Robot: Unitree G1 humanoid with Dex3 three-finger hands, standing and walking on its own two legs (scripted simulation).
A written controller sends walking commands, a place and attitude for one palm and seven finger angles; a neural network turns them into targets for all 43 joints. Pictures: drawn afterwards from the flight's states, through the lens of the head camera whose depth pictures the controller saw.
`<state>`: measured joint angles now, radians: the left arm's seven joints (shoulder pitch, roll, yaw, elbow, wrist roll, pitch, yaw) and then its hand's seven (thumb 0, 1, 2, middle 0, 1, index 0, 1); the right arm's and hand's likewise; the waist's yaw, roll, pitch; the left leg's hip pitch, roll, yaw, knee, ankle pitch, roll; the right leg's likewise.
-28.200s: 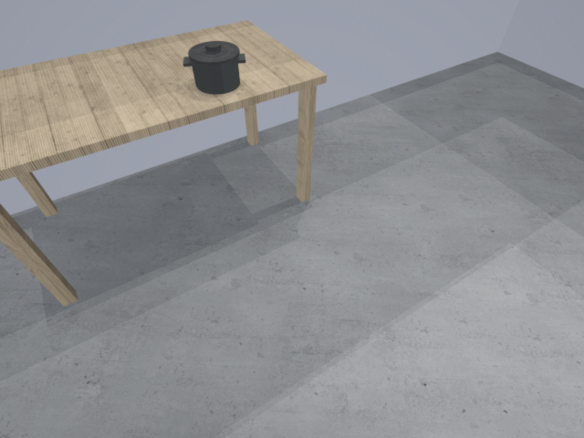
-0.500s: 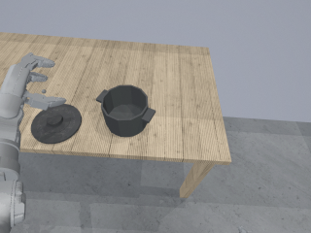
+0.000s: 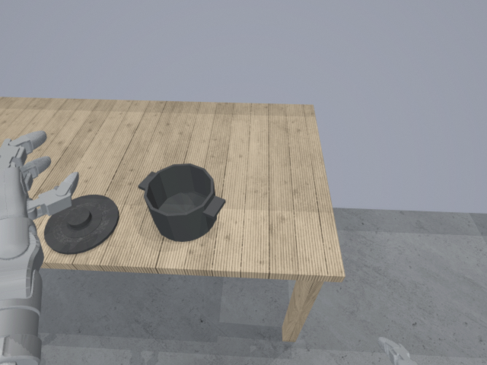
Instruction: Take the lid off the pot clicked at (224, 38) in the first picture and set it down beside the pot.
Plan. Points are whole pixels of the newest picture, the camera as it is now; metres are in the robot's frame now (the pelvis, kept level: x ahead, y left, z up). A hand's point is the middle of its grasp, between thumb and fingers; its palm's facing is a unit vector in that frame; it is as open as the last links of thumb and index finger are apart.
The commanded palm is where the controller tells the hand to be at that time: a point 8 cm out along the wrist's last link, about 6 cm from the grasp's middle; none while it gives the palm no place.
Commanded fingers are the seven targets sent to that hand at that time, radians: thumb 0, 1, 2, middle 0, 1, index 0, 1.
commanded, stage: draw the hand back to the body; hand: left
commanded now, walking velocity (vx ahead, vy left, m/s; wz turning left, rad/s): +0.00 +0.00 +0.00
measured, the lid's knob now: (79, 217) +0.43 +0.42 -0.10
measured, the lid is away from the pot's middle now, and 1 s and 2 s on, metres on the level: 0.25 0.25 0.25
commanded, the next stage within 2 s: step back with the hand held close in 1.14 s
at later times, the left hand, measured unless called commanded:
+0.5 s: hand (66, 236) +0.24 +0.25 +0.15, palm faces +0.48 -0.82 -0.29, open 7.5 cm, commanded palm +0.19 +0.28 +0.16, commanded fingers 0.00 0.90 0.90 -0.20 -0.30 -0.20 -0.30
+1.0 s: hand (64, 297) +0.17 +0.21 +0.15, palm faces +0.39 -0.85 -0.36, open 7.4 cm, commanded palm +0.11 +0.26 +0.17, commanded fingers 0.00 0.90 0.90 -0.20 -0.30 -0.20 -0.30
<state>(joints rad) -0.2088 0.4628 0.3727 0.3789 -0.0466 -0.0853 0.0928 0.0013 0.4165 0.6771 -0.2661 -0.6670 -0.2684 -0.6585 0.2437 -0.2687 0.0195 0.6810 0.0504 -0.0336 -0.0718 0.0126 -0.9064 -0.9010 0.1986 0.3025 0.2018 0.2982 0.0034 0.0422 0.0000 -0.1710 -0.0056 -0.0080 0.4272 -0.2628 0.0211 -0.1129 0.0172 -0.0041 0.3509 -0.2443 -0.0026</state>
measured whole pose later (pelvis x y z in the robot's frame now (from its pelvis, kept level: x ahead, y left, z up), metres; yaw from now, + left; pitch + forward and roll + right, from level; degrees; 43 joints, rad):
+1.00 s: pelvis -0.02 -0.03 +0.00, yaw +0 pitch -4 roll +0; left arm 0.50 0.32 0.27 -0.39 -0.09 -0.10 0.08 0.01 0.89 0.89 -0.21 -0.31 -0.21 -0.30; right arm 0.16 -0.22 0.03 0.65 0.01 -0.12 -0.09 0.02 -0.91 -0.90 0.20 0.30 0.20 0.30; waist 0.05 0.07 0.00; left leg -0.09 0.02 -0.02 0.40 -0.23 -0.01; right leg -0.05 0.04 -0.02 0.36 -0.23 -0.04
